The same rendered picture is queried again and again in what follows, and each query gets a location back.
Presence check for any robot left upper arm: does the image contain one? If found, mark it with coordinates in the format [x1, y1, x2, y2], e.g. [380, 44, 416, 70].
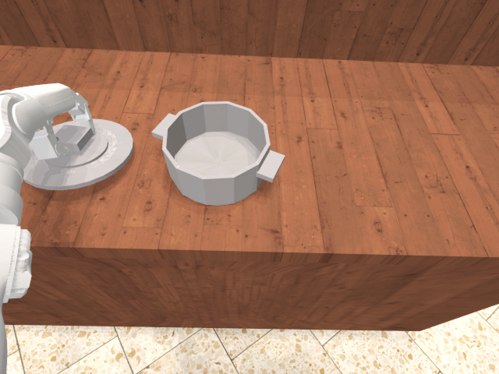
[0, 224, 32, 374]

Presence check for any pot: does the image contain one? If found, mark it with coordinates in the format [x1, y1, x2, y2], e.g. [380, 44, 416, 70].
[152, 101, 285, 206]

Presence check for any knob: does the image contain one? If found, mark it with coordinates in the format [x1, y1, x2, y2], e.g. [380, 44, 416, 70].
[55, 125, 94, 151]

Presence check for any robot left forearm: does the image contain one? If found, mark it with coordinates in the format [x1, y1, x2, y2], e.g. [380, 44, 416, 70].
[0, 90, 45, 226]

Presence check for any table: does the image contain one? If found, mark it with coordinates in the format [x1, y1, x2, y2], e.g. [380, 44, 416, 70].
[0, 0, 499, 331]

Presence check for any left robot hand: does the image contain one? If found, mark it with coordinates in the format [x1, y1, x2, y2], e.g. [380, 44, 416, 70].
[13, 83, 95, 161]

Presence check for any lid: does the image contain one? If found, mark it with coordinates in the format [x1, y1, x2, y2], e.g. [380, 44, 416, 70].
[23, 119, 134, 190]

